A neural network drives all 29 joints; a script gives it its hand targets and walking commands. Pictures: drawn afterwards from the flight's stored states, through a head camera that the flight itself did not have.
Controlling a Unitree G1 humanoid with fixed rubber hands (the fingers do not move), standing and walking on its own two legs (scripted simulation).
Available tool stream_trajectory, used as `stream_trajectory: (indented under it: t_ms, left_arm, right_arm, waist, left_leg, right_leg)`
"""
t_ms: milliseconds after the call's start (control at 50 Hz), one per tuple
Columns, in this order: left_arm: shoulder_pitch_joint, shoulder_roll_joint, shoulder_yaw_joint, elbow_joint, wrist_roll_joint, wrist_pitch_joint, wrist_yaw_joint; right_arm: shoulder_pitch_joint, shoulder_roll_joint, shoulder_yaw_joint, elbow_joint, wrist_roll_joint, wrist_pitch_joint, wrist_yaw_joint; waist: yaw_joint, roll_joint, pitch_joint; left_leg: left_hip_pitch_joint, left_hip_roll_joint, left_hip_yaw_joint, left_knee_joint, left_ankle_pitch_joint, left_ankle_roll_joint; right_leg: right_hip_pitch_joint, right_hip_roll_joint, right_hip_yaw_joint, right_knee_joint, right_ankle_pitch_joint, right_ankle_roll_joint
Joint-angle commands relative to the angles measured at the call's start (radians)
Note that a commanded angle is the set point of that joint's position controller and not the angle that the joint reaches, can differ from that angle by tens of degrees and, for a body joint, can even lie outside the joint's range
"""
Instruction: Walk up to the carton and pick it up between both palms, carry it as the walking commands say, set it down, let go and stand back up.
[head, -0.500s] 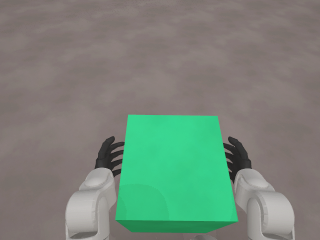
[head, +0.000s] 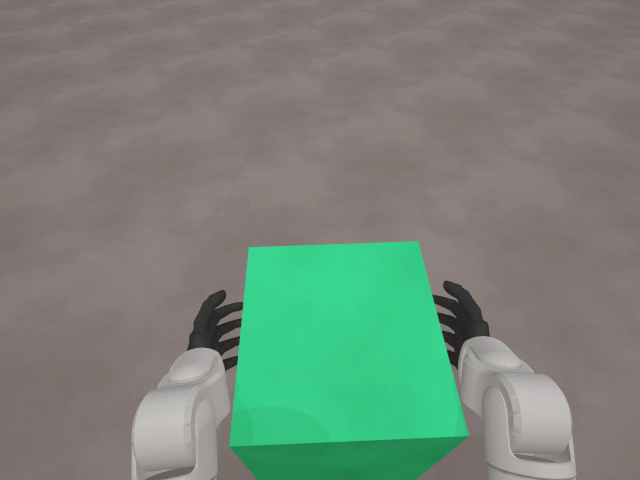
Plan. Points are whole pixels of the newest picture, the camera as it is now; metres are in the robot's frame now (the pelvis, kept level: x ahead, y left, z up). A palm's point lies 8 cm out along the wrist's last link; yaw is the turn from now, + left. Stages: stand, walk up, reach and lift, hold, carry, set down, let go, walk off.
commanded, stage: carry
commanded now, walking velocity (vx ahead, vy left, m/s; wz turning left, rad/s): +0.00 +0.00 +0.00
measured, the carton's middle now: (337, 371) +0.25 +0.01 +0.02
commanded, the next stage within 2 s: none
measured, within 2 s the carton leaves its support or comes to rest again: neither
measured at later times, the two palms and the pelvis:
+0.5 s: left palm (204, 363) +0.22 +0.15 +0.09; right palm (471, 360) +0.22 -0.14 +0.09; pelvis -0.02 +0.01 +0.00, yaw +0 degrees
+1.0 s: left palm (209, 337) +0.26 +0.16 +0.07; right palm (452, 335) +0.26 -0.13 +0.08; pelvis +0.01 +0.02 +0.00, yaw +0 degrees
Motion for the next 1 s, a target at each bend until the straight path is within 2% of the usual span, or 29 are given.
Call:
stream_trajectory:
  t_ms: [0, 40, 100, 280, 480, 980]
  left_arm:
    - [-0.486, -0.835, -0.642, -0.102, -0.306, -0.024, -0.138]
    - [-0.482, -0.844, -0.635, -0.085, -0.309, -0.025, -0.14]
    - [-0.477, -0.846, -0.62, -0.075, -0.302, -0.028, -0.139]
    - [-0.461, -0.852, -0.595, -0.078, -0.278, -0.04, -0.133]
    - [-0.471, -0.849, -0.598, -0.078, -0.283, -0.054, -0.137]
    - [-0.492, -0.807, -0.516, 0.062, -0.215, -0.191, -0.149]
  right_arm:
    - [-0.4, 0.784, 0.524, -0.079, 0.222, -0.018, 0.12]
    - [-0.405, 0.786, 0.522, -0.082, 0.221, -0.017, 0.118]
    - [-0.424, 0.796, 0.533, -0.088, 0.232, -0.015, 0.12]
    - [-0.457, 0.821, 0.567, -0.095, 0.266, -0.015, 0.134]
    - [-0.446, 0.814, 0.553, -0.081, 0.25, -0.03, 0.134]
    - [-0.471, 0.78, 0.477, 0.059, 0.193, -0.168, 0.149]
  waist:
    - [-0.012, 0.09, -0.081]
    - [-0.014, 0.061, -0.088]
    - [-0.016, 0.042, -0.1]
    - [-0.015, 0.04, -0.13]
    - [-0.019, 0.043, -0.153]
    - [-0.023, 0.049, -0.196]
  left_leg:
    - [-0.06, 0.142, -0.151, -0.216, -0.218, -0.02]
    - [-0.04, 0.117, -0.137, -0.183, -0.191, -0.025]
    - [-0.025, 0.111, -0.145, -0.179, -0.183, -0.019]
    - [-0.031, 0.098, -0.155, -0.181, -0.164, -0.008]
    - [0.006, 0.1, -0.151, -0.162, -0.092, -0.004]
    - [0.083, 0.105, -0.114, -0.095, 0.145, 0.022]
  right_leg:
    - [0.081, -0.061, 0.101, -0.087, -0.045, 0.0]
    - [0.06, -0.081, 0.127, -0.127, -0.098, -0.002]
    - [0.051, -0.081, 0.121, -0.144, -0.129, -0.002]
    - [0.087, -0.077, 0.113, -0.148, -0.107, -0.003]
    - [0.097, -0.08, 0.109, -0.138, -0.034, -0.007]
    - [0.136, -0.085, 0.06, -0.069, 0.122, -0.011]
